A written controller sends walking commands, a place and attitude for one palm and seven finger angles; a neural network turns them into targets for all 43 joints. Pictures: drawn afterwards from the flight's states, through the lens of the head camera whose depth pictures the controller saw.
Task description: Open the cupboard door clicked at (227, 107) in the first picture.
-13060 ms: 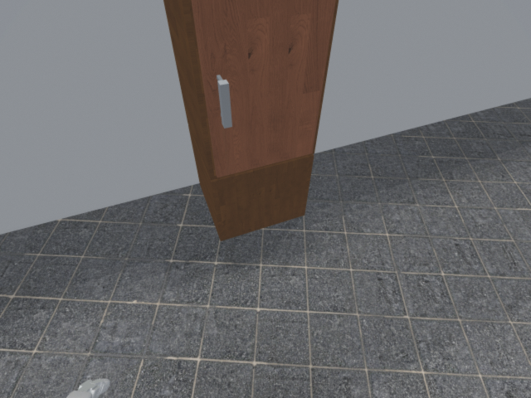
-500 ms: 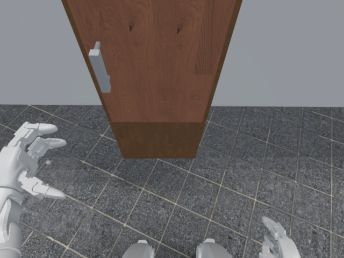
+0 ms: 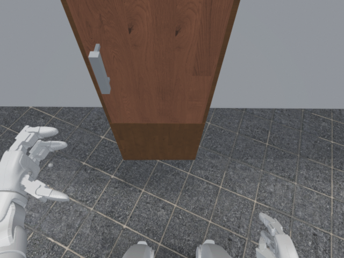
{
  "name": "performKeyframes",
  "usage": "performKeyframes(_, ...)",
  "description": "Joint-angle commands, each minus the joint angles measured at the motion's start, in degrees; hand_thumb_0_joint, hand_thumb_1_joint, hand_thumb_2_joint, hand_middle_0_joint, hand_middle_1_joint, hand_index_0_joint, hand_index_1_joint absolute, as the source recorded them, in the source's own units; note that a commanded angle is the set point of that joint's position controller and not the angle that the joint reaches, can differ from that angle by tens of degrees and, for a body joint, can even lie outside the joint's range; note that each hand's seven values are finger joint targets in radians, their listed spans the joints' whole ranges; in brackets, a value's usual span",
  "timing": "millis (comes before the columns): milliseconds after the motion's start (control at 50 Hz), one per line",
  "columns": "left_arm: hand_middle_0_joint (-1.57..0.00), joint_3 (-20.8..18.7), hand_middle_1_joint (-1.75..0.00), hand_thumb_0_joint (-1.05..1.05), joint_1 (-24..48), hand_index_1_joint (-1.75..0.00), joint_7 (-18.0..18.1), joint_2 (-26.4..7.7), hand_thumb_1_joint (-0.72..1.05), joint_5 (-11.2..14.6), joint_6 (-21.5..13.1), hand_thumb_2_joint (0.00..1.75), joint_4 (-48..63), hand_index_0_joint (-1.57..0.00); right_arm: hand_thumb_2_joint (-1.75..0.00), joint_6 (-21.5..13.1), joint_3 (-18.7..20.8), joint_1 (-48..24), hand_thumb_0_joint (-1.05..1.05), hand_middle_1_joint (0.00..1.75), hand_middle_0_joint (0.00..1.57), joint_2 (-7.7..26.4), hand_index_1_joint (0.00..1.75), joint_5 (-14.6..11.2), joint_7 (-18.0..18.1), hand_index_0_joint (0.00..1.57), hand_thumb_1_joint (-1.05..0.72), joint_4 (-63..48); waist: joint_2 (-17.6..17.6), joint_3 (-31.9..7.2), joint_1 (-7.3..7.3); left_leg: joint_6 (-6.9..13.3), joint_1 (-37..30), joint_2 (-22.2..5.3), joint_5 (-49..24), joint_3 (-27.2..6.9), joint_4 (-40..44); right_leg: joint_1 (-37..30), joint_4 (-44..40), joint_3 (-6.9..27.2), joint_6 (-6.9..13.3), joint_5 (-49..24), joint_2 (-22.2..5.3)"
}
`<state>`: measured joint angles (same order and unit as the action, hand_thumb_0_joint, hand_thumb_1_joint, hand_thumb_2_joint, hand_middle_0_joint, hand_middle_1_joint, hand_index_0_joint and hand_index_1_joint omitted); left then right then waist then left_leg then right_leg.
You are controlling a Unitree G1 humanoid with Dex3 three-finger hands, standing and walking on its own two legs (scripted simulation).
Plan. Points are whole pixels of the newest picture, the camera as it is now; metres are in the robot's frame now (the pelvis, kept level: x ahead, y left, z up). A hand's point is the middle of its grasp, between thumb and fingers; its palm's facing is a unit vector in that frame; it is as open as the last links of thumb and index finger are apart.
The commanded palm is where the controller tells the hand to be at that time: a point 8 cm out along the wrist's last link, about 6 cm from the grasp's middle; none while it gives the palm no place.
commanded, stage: move the hooked fingers beside the handle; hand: left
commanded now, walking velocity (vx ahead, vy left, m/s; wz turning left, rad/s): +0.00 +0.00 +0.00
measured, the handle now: (102, 69) +0.61 +0.25 +0.03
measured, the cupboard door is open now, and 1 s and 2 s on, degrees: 0 0 0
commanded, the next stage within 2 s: none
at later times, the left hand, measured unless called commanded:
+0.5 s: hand (61, 130) +0.38 +0.29 +0.05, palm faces +0.07 -1.00 -0.03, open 14.0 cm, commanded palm +0.36 +0.33 +0.05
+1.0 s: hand (68, 104) +0.46 +0.30 +0.05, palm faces +0.06 -1.00 -0.03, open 14.0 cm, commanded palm +0.44 +0.34 +0.04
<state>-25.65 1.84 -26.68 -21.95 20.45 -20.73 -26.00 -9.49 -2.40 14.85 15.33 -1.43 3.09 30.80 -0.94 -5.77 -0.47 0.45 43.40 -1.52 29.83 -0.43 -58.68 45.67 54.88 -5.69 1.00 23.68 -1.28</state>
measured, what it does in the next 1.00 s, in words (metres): stands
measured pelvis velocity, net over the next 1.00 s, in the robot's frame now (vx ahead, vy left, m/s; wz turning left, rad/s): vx -0.01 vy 0.01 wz -0.04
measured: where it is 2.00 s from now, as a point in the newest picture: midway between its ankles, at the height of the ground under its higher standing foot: outside the picture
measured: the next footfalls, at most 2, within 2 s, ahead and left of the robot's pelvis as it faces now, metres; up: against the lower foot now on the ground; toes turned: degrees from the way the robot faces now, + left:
none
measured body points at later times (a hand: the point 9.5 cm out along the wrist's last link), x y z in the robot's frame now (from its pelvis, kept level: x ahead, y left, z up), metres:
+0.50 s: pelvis -0.01 +0.01 -0.01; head +0.10 +0.02 +0.43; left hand +0.37 +0.34 +0.05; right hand +0.09 -0.26 -0.11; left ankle -0.01 +0.11 -0.68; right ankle +0.03 -0.11 -0.68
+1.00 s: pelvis -0.01 +0.01 -0.02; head +0.13 +0.04 +0.41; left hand +0.45 +0.35 +0.05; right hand +0.03 -0.26 -0.12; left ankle -0.01 +0.11 -0.68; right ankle +0.03 -0.11 -0.68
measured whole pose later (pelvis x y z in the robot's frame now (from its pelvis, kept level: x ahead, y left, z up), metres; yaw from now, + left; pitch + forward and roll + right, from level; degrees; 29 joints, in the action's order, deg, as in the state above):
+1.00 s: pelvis -0.01 +0.01 -0.02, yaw -2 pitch +22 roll -4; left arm -32.2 43.0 -27.2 -38.3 9.0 -23.9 -64.3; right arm 0.0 -2.9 19.7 16.5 0.3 2.2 34.7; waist -0.1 -5.3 -7.3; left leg 1.5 56.1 -2.5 30.5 0.1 -64.2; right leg 57.7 57.7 -5.0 0.1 22.3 -0.3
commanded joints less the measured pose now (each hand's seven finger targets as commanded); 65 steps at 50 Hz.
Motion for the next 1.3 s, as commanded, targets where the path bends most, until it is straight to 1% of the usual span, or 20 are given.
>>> performKeyframes(0,-0.3,-3.5,-1.2,0.0,15.1,-1.2,-0.3,-14.2,-0.5,0.2,-3.8,0.3,9.7,-0.3,-0.9,-2.3,3.9,0.8,0.0,0.3,0.2,8.9,0.3,-0.4,1.3,0.2,-0.9,-6.1,-3.1,-15.3,-1.57,0.5,-3.0,1.7,-17.7,-0.8,8.1,-13.3,-5.4,4.2,0.2,-11.8,1.8)
performKeyframes(60,-0.3,-5.1,-1.2,0.0,23.6,-1.2,-0.5,-17.3,-0.5,-0.3,-4.1,0.3,5.4,-0.3,-0.9,-2.2,3.6,1.1,0.0,0.3,0.2,9.1,0.3,-0.4,2.0,0.2,-0.9,-4.5,-2.8,-13.9,-2.6,0.5,-1.1,1.5,-14.3,-1.2,7.3,-11.6,-5.5,5.0,0.3,-8.0,1.8)
performKeyframes(140,-0.3,-5.2,-1.2,0.0,27.3,-1.2,-1.6,-19.1,-0.5,-1.0,-4.4,0.3,4.5,-0.3,-0.9,-2.3,3.6,2.1,0.0,0.3,0.2,9.1,0.3,-0.2,2.3,0.2,-0.9,-4.1,-6.3,-20.3,-1.74,0.4,-4.1,1.5,-18.4,-1.1,6.8,-13.1,-4.2,4.9,0.6,-12.0,1.9)
performKeyframes(180,-0.3,-5.3,-1.2,0.0,27.1,-1.2,-1.8,-19.5,-0.5,-1.4,-3.8,0.3,2.1,-0.3,-0.9,-1.9,3.6,2.4,0.0,0.3,0.2,9.2,0.3,-0.3,2.1,0.2,-0.9,-4.0,-6.6,-20.4,-1.54,0.3,-3.9,1.5,-19.3,-1.0,6.9,-13.3,-4.1,4.8,0.5,-13.0,1.8)
performKeyframes(280,-0.3,-7.3,-1.2,0.0,30.6,-1.2,-1.6,-22.3,-0.5,-2.2,-1.8,0.3,-5.8,-0.3,-0.9,-0.6,3.6,3.7,0.0,0.3,0.2,10.0,0.3,-0.3,1.7,0.2,-0.9,-3.9,-2.7,-19.0,-1.59,0.4,-0.3,1.2,-18.5,-1.1,7.0,-13.0,-3.8,4.4,0.3,-12.9,1.9)
performKeyframes(340,-0.3,-7.4,-1.2,0.0,32.4,-1.2,-1.2,-23.1,-0.5,-3.0,-2.1,0.3,-6.1,-0.3,-0.9,0.1,3.8,5.1,0.0,0.3,0.2,10.1,0.3,-0.1,1.1,0.2,-0.9,-4.1,-5.2,-21.3,-1.38,0.3,-2.0,1.2,-21.5,-0.9,6.9,-12.8,-3.2,4.2,0.5,-15.2,2.2)
performKeyframes(400,-0.3,-6.4,-1.2,0.0,36.4,-1.2,-0.4,-22.7,-0.5,-3.7,-3.1,0.3,-7.2,-0.3,-0.9,0.8,4.1,6.2,0.0,0.3,0.2,10.1,0.3,0.1,0.8,0.2,-0.9,-3.3,-5.1,-21.4,-2.61,0.3,-2.2,0.9,-21.8,-1.0,6.4,-11.2,-3.1,4.1,0.3,-15.2,2.3)
performKeyframes(440,-0.3,-8.7,-1.2,0.0,37.1,-1.2,-0.3,-25.3,-0.5,-4.0,-4.1,0.3,-8.9,-0.3,-0.9,1.4,4.3,7.3,0.0,0.3,0.2,10.5,0.3,0.2,0.7,0.2,-0.9,-2.8,-3.4,-22.6,-2.31,0.4,-1.7,0.8,-22.4,-1.1,6.0,-12.0,-2.7,4.3,0.4,-15.6,2.6)
performKeyframes(480,-0.3,-7.4,-1.2,0.0,39.5,-1.2,-0.4,-24.3,-0.5,-4.2,-4.5,0.3,-10.5,-0.3,-0.9,2.0,4.3,7.5,0.0,0.3,0.2,10.6,0.3,0.2,0.7,0.2,-0.9,-2.5,-3.4,-21.8,-3.14,0.6,-1.4,0.8,-21.3,-1.0,6.1,-10.8,-2.9,4.2,0.2,-14.9,2.5)
performKeyframes(560,-0.3,-8.1,-1.2,0.0,44.6,-1.2,-0.6,-26.9,-0.5,-5.7,-5.0,0.3,-13.4,-0.3,-0.9,3.3,4.5,8.9,0.0,0.3,0.2,10.8,0.3,0.5,0.7,0.2,-0.9,-1.3,-7.1,-23.2,-3.48,0.3,-2.9,0.7,-23.0,-1.3,5.7,-9.2,-2.4,4.1,0.4,-15.0,2.6)
performKeyframes(580,-0.3,-8.0,-1.2,0.0,45.6,-1.2,-0.6,-27.2,-0.5,-5.9,-5.3,0.3,-13.7,-0.3,-0.9,3.6,4.5,9.2,0.0,0.3,0.2,10.9,0.3,0.5,0.7,0.2,-0.9,-1.1,-5.7,-23.4,-3.77,0.3,-3.4,0.4,-23.6,-1.7,5.8,-9.0,-2.5,3.9,0.4,-15.2,2.6)
performKeyframes(640,-0.3,-9.4,-1.2,0.0,47.1,-1.2,-0.6,-29.4,-0.5,-6.3,-5.8,0.3,-14.6,-0.3,-0.9,4.5,4.5,10.2,0.0,0.3,0.2,11.1,0.3,0.8,0.5,0.2,-0.9,-0.8,-7.7,-25.9,-3.43,0.0,-5.4,0.2,-27.5,-1.9,5.2,-8.5,-2.0,3.8,0.5,-16.8,2.8)
performKeyframes(780,-0.3,-8.8,-1.2,0.0,54.8,-1.2,-0.3,-31.3,-0.5,-8.5,-5.2,0.3,-24.4,-0.3,-0.9,6.8,4.1,11.4,0.0,0.3,0.2,11.5,0.3,0.9,0.5,0.2,-0.9,0.1,-5.1,-21.3,-5.81,0.7,-0.2,0.1,-21.2,-1.9,4.7,-5.6,-2.2,3.8,0.1,-13.6,3.0)
performKeyframes(880,-0.3,-8.2,-1.2,0.0,60.3,-1.2,-0.3,-33.7,-0.5,-10.3,-7.0,0.3,-24.2,-0.3,-0.9,8.0,4.0,12.9,0.0,0.3,0.2,11.9,0.3,1.5,0.2,0.2,-0.9,0.5,-10.7,-26.6,-6.14,-0.1,-5.9,-0.4,-27.8,-3.2,3.5,-2.4,-1.0,3.2,0.4,-14.4,3.1)
performKeyframes(920,-0.3,-8.2,-1.2,0.0,61.5,-1.2,-0.5,-33.7,-0.5,-10.0,-7.1,0.3,-25.9,-0.3,-0.9,8.6,4.0,13.6,0.0,0.3,0.2,12.1,0.3,1.7,0.1,0.2,-0.9,0.9,-9.8,-27.4,-6.97,-0.1,-6.4,-0.6,-29.7,-3.5,2.5,-1.2,-0.7,3.1,0.4,-15.3,3.3)
performKeyframes(960,-0.3,-8.4,-1.2,0.0,63.9,-1.2,-0.7,-34.9,-0.5,-10.1,-6.3,0.3,-29.1,-0.3,-0.9,9.3,3.7,13.5,0.0,0.3,0.2,12.3,0.3,1.5,0.2,0.2,-0.9,1.6,-7.7,-25.3,-8.18,0.4,-3.3,-0.6,-25.7,-3.4,2.3,-1.0,-1.1,3.3,0.0,-14.1,3.3)
performKeyframes(1000,-0.3,-9.6,-1.2,0.0,63.6,-1.2,-0.8,-36.9,-0.5,-10.6,-5.3,0.3,-31.7,-0.3,-0.9,9.8,3.4,13.9,0.0,0.3,0.2,12.6,0.3,1.5,0.3,0.2,-0.9,1.1,-6.8,-25.0,-7.86,0.9,0.0,-0.3,-23.9,-3.0,2.2,-2.9,-1.1,3.7,0.0,-14.4,3.2)
performKeyframes(1080,-0.3,-10.0,-1.2,0.0,68.2,-1.2,-0.4,-41.1,-0.5,-12.9,-5.1,0.3,-29.9,-0.3,-0.9,10.9,3.1,15.0,0.0,0.3,0.2,12.8,0.3,1.9,0.2,0.2,-0.9,1.1,-12.0,-28.5,-8.13,0.4,-3.1,-0.5,-27.9,-3.7,1.5,-1.0,-0.1,3.4,0.1,-15.4,3.2)
performKeyframes(1140,-0.3,-11.1,-1.2,0.0,70.3,-1.2,0.0,-43.0,-0.5,-13.0,-5.6,0.3,-29.6,-0.3,-0.9,11.6,3.0,16.0,0.0,0.3,0.2,13.1,0.3,2.2,-0.1,0.2,-0.9,1.2,-11.7,-30.5,-9.01,0.2,-4.4,-1.0,-30.8,-4.2,0.4,-0.3,0.4,3.1,0.0,-16.8,3.6)
performKeyframes(1280,-0.3,-8.7,-1.2,0.0,75.9,-1.2,-0.4,-44.3,-0.5,-14.8,-2.7,0.3,-36.3,-0.3,-0.9,13.0,1.9,17.0,0.0,0.3,0.2,13.6,0.3,2.1,0.0,0.2,-0.9,1.4,-12.0,-26.1,-11.77,1.0,0.3,-1.0,-24.9,-4.4,-0.1,3.1,-0.2,3.0,-0.3,-13.1,3.7)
